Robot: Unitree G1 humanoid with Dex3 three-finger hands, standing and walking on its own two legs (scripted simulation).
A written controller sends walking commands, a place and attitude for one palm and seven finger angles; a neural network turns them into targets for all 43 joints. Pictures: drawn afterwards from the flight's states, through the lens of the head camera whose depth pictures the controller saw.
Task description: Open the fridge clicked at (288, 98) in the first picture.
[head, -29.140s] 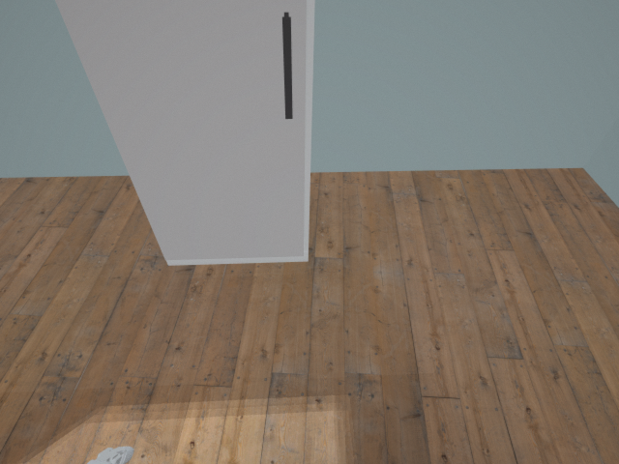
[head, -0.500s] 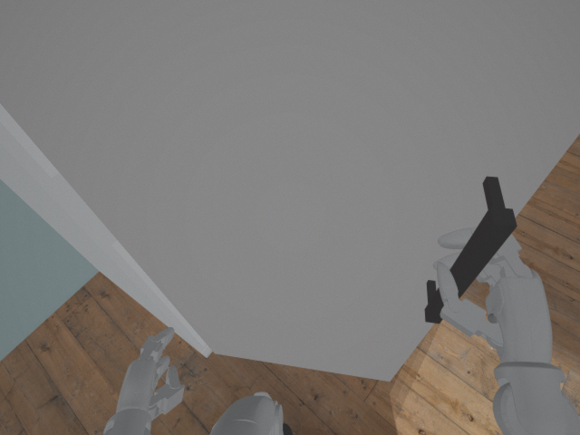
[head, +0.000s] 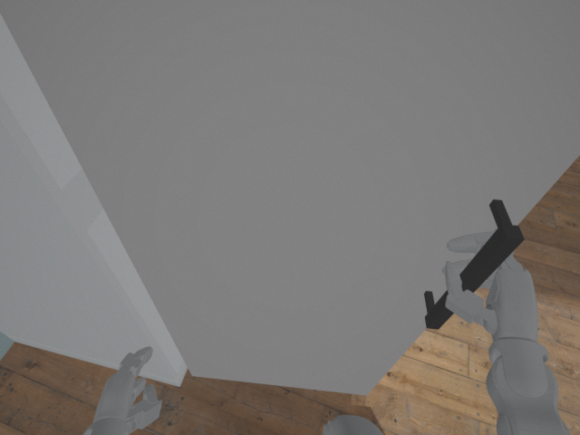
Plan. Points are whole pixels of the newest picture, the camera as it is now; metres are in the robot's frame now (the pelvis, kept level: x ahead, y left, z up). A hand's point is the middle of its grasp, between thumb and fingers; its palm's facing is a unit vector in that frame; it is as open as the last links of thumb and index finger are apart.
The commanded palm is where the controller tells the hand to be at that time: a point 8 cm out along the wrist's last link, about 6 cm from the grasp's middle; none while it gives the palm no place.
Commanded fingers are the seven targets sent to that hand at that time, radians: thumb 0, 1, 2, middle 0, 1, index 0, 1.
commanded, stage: stop walking and hold the door back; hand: right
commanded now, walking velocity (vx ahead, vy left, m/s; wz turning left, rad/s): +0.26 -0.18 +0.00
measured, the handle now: (460, 273) +0.32 -0.21 +0.08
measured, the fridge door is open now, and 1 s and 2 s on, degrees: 82 74 76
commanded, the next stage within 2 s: loosen the grip on the handle in 1.22 s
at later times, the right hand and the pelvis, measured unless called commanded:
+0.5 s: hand (448, 258) +0.33 -0.19 +0.09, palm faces +0.21 +0.95 -0.25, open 5.3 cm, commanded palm +0.30 -0.26 +0.08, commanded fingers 0.00 -0.90 -0.90 0.45 1.40 0.45 1.40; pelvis -0.09 +0.02 -0.02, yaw -3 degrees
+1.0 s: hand (450, 256) +0.34 -0.19 +0.09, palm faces +0.08 +0.98 -0.20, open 5.5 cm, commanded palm +0.30 -0.27 +0.08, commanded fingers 0.00 -0.90 -0.90 0.45 1.40 0.45 1.40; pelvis -0.04 -0.03 -0.01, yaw +1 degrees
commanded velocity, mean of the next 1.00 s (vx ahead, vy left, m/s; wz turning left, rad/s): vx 0.11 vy -0.04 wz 0.00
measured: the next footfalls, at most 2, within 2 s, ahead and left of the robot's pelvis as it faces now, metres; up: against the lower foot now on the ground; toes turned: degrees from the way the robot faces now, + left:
right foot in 0.22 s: -0.04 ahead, -0.14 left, +0.00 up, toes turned -6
left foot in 0.42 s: +0.01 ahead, +0.10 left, +0.00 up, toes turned +2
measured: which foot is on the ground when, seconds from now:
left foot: down 0.00-0.22, up 0.24-0.40, down 0.42-1.00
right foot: up 0.00-0.20, down 0.22-0.42, up 0.44-0.70, down 0.72-1.00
